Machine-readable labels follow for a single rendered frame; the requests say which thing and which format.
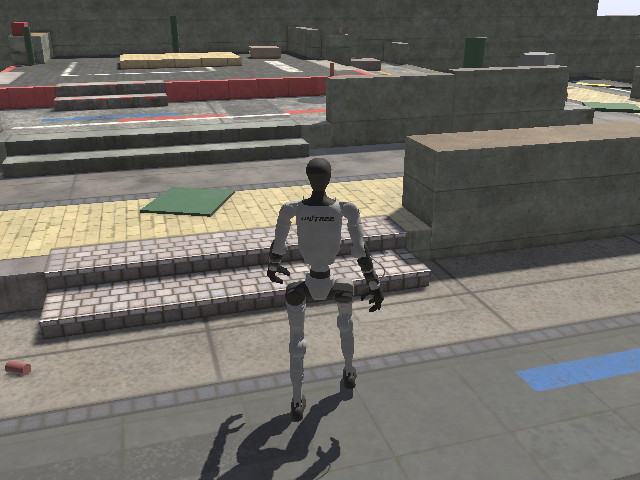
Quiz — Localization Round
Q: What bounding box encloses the right robot hand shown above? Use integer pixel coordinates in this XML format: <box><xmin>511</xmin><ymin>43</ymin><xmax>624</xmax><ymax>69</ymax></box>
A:
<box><xmin>361</xmin><ymin>285</ymin><xmax>384</xmax><ymax>312</ymax></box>

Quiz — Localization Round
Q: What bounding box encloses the robot right thigh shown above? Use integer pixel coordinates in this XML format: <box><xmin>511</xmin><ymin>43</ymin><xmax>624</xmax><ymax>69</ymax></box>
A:
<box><xmin>333</xmin><ymin>278</ymin><xmax>354</xmax><ymax>332</ymax></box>

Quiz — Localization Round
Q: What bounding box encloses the right robot foot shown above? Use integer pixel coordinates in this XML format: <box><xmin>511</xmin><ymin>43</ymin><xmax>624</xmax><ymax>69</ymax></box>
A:
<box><xmin>343</xmin><ymin>367</ymin><xmax>357</xmax><ymax>389</ymax></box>

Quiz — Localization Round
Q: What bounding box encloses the robot right forearm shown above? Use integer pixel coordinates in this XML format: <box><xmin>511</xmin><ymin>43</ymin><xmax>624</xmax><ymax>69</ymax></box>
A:
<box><xmin>357</xmin><ymin>243</ymin><xmax>380</xmax><ymax>290</ymax></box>

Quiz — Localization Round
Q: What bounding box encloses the left robot hand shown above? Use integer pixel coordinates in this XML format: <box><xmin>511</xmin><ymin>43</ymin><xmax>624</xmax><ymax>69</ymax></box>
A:
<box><xmin>267</xmin><ymin>266</ymin><xmax>290</xmax><ymax>284</ymax></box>

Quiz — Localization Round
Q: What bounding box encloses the robot right upper arm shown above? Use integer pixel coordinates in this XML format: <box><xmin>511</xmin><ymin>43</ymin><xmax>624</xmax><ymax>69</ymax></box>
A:
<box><xmin>339</xmin><ymin>201</ymin><xmax>366</xmax><ymax>258</ymax></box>

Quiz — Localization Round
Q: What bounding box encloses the robot left upper arm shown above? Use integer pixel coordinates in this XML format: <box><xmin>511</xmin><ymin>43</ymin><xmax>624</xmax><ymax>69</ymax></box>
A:
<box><xmin>272</xmin><ymin>201</ymin><xmax>299</xmax><ymax>255</ymax></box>

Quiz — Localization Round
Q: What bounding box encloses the robot left forearm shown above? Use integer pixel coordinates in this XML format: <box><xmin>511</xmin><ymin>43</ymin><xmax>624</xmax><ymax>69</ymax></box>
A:
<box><xmin>268</xmin><ymin>239</ymin><xmax>283</xmax><ymax>271</ymax></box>

